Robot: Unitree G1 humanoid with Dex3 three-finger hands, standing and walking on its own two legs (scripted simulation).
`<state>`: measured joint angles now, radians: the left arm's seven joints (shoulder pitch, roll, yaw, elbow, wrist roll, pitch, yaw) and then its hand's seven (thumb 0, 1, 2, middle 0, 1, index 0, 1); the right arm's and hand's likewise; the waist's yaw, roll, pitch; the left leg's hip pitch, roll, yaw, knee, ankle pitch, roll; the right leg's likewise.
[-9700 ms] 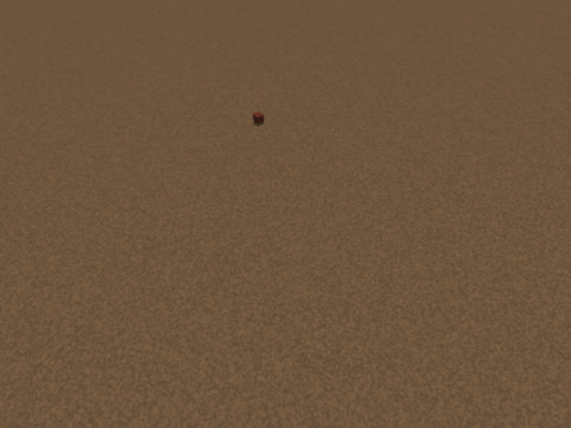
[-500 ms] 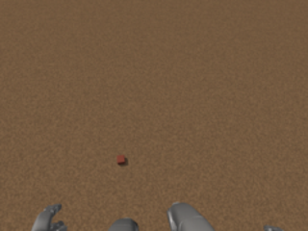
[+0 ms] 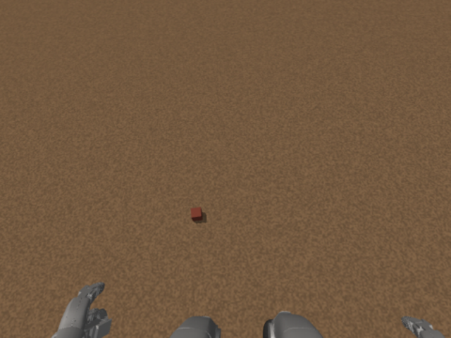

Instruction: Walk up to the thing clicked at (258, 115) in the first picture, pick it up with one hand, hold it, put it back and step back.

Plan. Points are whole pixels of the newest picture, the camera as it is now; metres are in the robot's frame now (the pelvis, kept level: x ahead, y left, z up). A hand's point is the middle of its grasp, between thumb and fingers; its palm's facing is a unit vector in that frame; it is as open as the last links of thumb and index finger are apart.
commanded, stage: walk up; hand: left
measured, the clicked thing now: (196, 214) +0.62 +0.21 -0.74
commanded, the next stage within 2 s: stand in 1.38 s
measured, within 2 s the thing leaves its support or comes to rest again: neither
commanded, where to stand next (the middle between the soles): +0.25 -0.04 m, yaw +2 degrees
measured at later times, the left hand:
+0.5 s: hand out of the picture -0.08 +0.24 -0.14, palm faces -0.01 -0.92 -0.38, open 7.4 cm
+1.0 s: hand out of the picture -0.02 +0.26 -0.14, palm faces +0.03 -0.94 -0.35, open 7.4 cm
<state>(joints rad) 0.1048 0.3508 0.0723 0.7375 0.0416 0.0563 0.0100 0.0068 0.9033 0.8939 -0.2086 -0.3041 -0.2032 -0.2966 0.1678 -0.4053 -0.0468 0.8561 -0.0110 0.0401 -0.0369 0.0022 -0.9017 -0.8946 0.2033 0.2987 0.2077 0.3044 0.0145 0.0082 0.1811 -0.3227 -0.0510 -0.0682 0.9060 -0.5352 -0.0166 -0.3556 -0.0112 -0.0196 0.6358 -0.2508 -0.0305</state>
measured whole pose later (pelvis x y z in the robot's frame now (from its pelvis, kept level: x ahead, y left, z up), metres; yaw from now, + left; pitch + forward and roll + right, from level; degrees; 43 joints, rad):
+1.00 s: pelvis -0.11 +0.00 +0.01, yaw +1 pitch -3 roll +0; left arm 0.15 0.36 0.04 1.00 0.02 -0.02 -0.01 0.01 0.91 0.89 -0.21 -0.30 -0.20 -0.30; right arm 0.18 -0.36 -0.04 1.00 -0.02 -0.02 0.01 0.00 -0.90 -0.89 0.20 0.30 0.21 0.30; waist 0.01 0.00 0.05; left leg -0.21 -0.02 -0.05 0.55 -0.28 0.00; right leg -0.16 -0.03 0.00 0.55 -0.34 0.02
